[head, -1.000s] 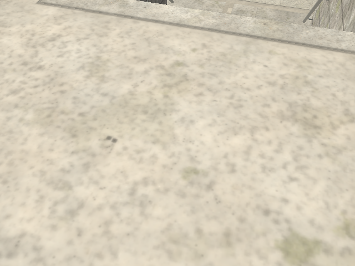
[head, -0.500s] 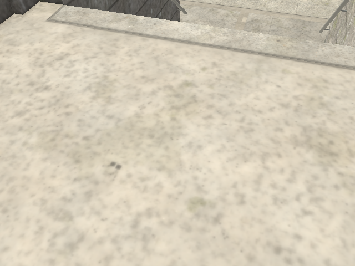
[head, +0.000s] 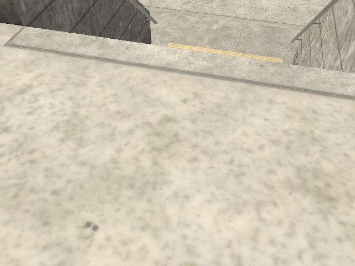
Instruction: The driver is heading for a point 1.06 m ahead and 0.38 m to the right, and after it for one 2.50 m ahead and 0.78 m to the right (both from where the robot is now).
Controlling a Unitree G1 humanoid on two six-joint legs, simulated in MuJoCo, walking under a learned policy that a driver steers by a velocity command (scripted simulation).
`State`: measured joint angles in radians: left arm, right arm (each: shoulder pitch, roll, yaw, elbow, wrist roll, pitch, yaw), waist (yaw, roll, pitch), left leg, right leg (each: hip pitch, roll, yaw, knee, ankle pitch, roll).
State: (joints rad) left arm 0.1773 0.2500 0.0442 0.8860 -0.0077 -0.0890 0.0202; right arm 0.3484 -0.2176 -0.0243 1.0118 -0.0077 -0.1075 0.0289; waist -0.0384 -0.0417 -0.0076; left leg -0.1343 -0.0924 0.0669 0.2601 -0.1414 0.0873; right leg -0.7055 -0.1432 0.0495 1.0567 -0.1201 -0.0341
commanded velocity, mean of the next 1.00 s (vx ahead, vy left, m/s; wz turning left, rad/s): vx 0.10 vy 0.00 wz -0.45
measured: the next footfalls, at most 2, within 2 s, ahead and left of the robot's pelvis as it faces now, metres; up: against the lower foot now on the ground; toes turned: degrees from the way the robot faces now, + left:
right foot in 0.22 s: +0.28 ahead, -0.14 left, +0.00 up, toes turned -5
left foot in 0.72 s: +0.29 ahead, +0.08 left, +0.00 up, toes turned -25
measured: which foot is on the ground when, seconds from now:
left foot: down 0.00-0.24, up 0.26-0.70, down 0.72-1.00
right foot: up 0.00-0.20, down 0.22-0.72, up 0.74-1.00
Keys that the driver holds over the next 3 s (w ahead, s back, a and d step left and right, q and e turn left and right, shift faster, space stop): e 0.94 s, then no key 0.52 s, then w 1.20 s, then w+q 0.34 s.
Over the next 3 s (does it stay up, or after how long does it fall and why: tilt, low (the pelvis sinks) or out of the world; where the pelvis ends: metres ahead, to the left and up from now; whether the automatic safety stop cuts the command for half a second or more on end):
stays up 0.74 -0.43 0.00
